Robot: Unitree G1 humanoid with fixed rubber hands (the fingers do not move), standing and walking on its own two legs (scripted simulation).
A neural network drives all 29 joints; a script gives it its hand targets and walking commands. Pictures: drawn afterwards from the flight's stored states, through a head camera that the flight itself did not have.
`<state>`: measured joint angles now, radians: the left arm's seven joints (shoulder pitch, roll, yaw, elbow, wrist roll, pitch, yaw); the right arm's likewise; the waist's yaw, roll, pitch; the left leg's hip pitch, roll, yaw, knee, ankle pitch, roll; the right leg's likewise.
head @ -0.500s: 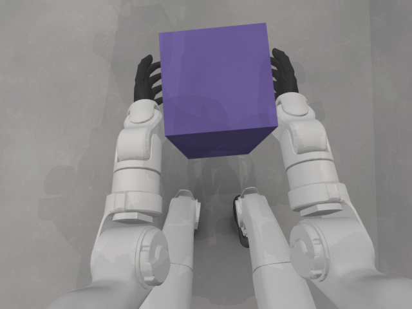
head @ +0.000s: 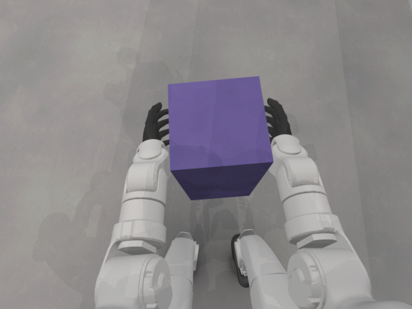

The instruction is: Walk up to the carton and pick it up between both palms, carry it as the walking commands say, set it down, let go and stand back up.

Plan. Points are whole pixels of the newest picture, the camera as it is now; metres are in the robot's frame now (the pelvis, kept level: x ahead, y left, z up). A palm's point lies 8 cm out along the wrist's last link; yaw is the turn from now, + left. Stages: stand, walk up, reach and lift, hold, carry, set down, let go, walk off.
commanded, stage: reach and lift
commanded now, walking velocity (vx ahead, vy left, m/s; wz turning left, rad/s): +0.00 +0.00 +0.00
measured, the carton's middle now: (217, 152) +0.40 +0.01 -0.07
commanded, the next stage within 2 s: hold in 1.80 s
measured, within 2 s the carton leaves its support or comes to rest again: neither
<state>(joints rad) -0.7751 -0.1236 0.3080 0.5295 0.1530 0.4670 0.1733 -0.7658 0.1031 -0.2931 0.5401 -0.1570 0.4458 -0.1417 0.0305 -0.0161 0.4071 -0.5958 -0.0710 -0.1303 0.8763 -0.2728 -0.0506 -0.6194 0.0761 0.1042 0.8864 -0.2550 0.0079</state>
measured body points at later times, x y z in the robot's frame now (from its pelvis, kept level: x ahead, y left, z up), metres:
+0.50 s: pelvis +0.08 +0.00 +0.04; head +0.07 +0.00 +0.49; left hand +0.41 +0.14 +0.06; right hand +0.42 -0.11 +0.06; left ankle +0.12 +0.14 -0.68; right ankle +0.12 -0.11 -0.68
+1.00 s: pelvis +0.08 +0.00 +0.04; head +0.02 +0.01 +0.49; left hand +0.40 +0.13 +0.09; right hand +0.40 -0.11 +0.08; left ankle +0.12 +0.14 -0.68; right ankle +0.13 -0.11 -0.68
